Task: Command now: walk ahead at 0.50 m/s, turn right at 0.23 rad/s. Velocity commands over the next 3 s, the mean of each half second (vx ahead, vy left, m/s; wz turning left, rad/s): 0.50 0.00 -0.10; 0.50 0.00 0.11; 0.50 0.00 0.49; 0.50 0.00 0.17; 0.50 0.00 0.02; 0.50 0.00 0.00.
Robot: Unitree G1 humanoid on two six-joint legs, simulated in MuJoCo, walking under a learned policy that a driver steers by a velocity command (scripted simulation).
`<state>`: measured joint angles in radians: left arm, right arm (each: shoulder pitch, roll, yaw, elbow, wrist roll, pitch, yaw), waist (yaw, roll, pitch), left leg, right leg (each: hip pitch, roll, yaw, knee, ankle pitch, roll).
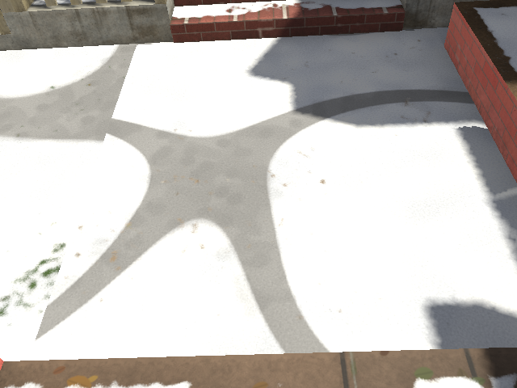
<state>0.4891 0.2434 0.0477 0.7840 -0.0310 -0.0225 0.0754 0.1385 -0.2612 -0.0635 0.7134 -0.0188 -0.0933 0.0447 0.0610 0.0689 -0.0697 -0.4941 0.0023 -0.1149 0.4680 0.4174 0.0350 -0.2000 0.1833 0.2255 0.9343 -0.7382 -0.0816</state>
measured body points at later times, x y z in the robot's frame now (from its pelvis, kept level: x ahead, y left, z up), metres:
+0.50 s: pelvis +0.24 +0.03 -0.14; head +0.24 +0.04 +0.31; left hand +0.42 +0.27 -0.24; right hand +0.15 -0.20 -0.28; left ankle +0.11 +0.14 -0.83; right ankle +0.44 -0.13 -0.83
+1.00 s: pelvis +0.50 -0.01 -0.28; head +0.49 -0.02 +0.17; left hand +0.42 +0.22 -0.43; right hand +0.63 -0.26 -0.41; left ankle +0.69 +0.20 -0.94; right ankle +0.42 -0.10 -1.00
